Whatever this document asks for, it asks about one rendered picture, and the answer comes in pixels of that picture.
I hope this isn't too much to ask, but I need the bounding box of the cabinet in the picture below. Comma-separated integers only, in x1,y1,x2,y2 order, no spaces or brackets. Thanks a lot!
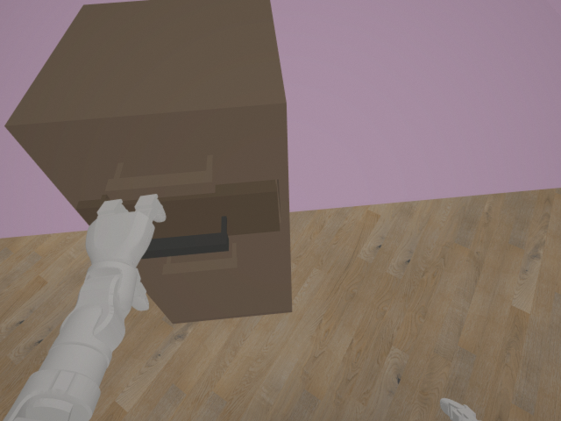
5,0,292,324

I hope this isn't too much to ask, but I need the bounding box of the robot left forearm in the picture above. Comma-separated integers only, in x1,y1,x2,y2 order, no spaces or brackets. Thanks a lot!
3,260,138,421

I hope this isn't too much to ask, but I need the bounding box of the drawer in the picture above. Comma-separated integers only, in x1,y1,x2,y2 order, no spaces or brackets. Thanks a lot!
76,180,280,239

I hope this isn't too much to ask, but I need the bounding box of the robot right hand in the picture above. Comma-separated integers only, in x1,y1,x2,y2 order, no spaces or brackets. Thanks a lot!
440,398,481,421

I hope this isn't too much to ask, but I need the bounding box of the robot left hand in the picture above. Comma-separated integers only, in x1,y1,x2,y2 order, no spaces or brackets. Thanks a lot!
86,194,166,311

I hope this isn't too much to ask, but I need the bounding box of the handle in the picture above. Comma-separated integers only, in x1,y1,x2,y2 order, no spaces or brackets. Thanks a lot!
162,258,238,280
105,170,216,201
141,216,229,259

